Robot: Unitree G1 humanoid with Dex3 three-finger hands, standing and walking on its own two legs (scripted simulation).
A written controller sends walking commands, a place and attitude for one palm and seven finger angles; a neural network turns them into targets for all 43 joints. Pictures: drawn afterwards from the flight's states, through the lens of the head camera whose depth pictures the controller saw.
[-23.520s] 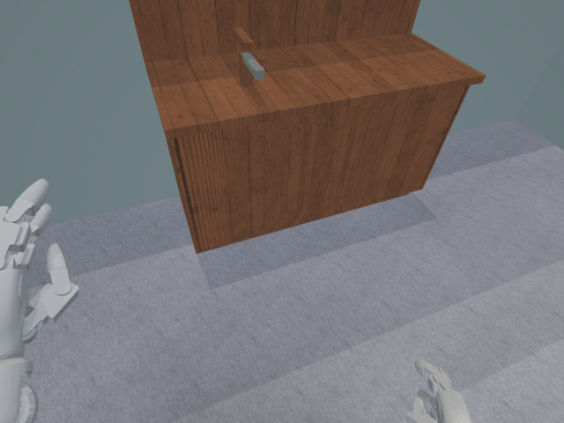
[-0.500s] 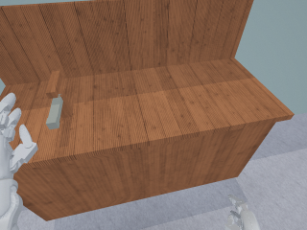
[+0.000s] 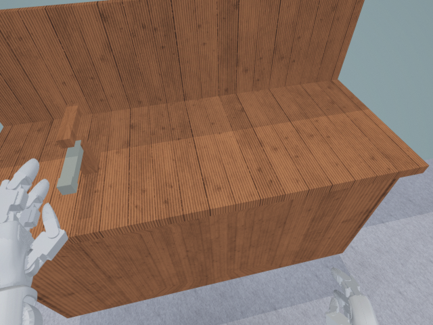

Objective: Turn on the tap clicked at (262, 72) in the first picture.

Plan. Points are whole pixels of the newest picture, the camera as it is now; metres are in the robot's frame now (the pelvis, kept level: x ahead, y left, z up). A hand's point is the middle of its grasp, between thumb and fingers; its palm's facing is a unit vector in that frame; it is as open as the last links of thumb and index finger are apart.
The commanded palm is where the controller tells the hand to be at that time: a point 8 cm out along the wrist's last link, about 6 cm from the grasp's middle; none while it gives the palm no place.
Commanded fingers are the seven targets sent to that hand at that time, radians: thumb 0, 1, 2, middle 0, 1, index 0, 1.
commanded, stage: turn the palm inward beside the body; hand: left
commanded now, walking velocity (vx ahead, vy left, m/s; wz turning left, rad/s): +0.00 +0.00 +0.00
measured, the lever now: (67, 185) +0.34 +0.37 +0.05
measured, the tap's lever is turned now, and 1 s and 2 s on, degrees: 0 0 0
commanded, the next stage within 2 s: reach beside the lever's end, fingers flat in 1.18 s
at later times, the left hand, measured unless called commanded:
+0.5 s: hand (58, 253) +0.17 +0.24 +0.14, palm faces +0.49 -0.86 -0.14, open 7.4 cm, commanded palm +0.11 +0.28 +0.15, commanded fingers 0.00 0.90 0.90 -0.20 -0.30 -0.20 -0.30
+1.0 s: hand (66, 257) +0.17 +0.23 +0.13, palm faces +0.51 -0.85 -0.10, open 7.4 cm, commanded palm +0.11 +0.27 +0.15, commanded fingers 0.00 0.90 0.90 -0.20 -0.30 -0.20 -0.30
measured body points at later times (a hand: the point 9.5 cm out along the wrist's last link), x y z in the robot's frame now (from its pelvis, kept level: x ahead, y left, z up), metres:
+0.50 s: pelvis -0.02 +0.01 +0.00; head -0.03 +0.00 +0.45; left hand +0.14 +0.29 +0.15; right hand +0.18 -0.20 -0.07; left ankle -0.01 +0.14 -0.72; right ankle +0.00 -0.08 -0.72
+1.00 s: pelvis -0.02 +0.00 +0.00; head -0.03 -0.02 +0.45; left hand +0.13 +0.28 +0.14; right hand +0.19 -0.21 -0.07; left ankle -0.01 +0.14 -0.72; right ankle +0.00 -0.08 -0.72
